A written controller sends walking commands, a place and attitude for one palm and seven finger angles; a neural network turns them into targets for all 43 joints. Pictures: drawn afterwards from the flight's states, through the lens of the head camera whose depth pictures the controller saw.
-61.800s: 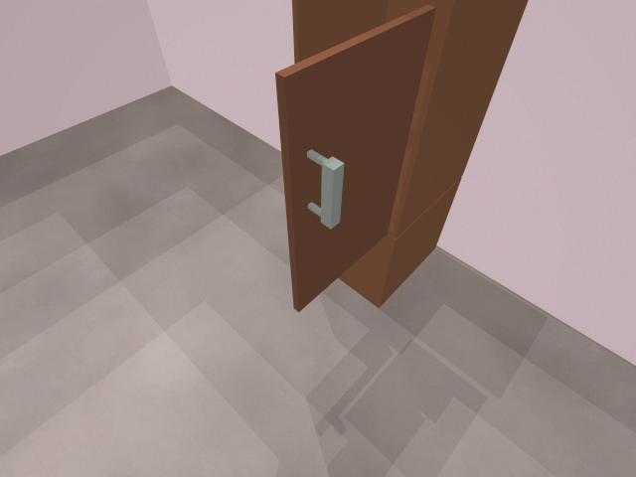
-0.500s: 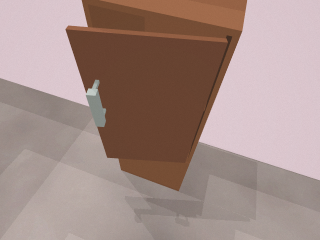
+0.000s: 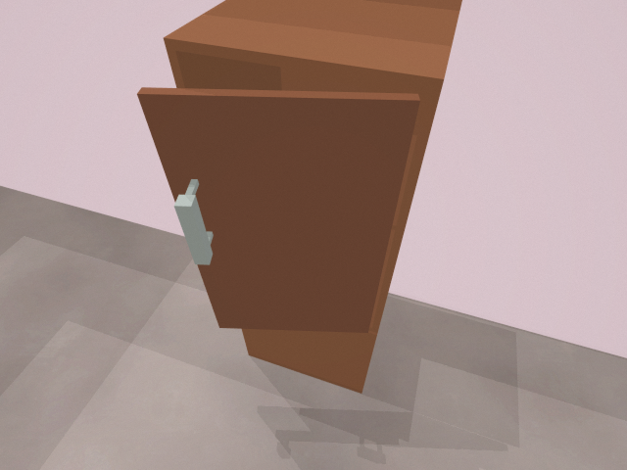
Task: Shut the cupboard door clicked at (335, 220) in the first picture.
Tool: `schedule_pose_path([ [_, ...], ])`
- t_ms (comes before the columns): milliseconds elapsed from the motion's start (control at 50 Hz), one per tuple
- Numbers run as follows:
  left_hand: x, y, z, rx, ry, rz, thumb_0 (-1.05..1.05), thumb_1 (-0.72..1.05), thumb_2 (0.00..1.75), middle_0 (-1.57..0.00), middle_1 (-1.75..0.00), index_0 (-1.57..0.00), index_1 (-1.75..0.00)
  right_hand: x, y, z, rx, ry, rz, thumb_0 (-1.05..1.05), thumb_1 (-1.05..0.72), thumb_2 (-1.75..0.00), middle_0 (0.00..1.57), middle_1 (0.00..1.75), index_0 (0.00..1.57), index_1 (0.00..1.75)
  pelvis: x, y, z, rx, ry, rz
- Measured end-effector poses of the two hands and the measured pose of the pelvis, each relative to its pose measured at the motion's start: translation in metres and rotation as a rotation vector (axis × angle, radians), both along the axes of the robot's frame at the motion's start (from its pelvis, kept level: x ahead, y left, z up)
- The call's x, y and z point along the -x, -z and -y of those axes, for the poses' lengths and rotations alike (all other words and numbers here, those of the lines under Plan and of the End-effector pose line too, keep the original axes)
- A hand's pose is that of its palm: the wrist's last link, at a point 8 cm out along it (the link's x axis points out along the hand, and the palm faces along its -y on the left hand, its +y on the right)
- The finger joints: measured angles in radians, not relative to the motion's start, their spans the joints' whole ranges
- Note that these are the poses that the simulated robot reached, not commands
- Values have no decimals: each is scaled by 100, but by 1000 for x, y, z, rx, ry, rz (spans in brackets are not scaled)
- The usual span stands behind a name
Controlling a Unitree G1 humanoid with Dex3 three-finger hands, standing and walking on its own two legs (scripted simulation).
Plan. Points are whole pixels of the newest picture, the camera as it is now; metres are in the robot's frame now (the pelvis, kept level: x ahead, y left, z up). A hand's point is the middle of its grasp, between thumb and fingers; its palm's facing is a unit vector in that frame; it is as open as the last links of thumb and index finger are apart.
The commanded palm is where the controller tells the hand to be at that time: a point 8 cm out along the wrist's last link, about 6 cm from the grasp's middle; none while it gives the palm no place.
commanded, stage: come to a stop and stand still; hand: left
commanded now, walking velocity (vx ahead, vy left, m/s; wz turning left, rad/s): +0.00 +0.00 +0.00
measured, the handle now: (198, 222) +0.46 +0.22 +0.05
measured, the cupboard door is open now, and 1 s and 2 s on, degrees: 17 17 17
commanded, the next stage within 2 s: look again from close up in 0.30 s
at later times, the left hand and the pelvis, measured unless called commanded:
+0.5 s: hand out of the picture +0.00 +0.14 -0.17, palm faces +0.03 -0.99 -0.17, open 7.4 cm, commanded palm none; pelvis +0.00 -0.02 +0.00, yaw +0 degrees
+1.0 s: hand out of the picture -0.01 +0.13 -0.17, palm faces +0.04 -0.99 -0.15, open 7.4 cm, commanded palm none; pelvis +0.01 -0.02 +0.01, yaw +0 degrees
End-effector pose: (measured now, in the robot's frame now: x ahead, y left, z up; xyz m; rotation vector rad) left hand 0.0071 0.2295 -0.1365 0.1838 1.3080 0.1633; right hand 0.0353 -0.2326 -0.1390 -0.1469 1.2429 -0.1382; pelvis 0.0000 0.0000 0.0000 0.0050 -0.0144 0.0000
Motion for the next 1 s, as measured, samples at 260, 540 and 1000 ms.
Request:
schedule_pose_path([
  [260,7,7,25,48,-1,-56,0,92,90,-20,-30,-20,-30,46,1,0,-10,41,-146,1,-91,-90,20,30,19,30,-2,-4,11,2,-2,11],
  [540,17,7,38,63,-27,-82,0,91,90,-20,-30,-19,-30,41,3,-5,-30,40,-157,1,-93,-90,20,30,20,30,-5,-5,16,1,-1,12],
  [1000,21,7,46,77,-45,-103,0,91,90,-19,-30,-19,-30,34,0,0,-16,37,-156,1,-93,-90,20,30,20,30,-10,-6,19,0,-3,10],
])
